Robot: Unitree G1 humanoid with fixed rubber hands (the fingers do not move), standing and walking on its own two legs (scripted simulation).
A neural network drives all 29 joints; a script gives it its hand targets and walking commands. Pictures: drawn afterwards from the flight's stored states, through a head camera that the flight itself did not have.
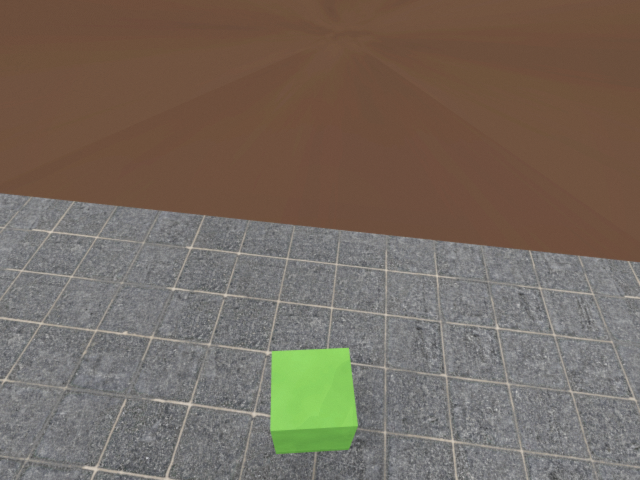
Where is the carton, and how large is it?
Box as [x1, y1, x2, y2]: [270, 348, 357, 453]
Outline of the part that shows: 348,348 272,351 270,431 276,453 348,449 357,426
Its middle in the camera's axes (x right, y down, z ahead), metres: -0.02 +0.45 +1.08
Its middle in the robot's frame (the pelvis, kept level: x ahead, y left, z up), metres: +0.41 +0.01 -0.65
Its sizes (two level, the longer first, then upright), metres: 0.210 0.200 0.250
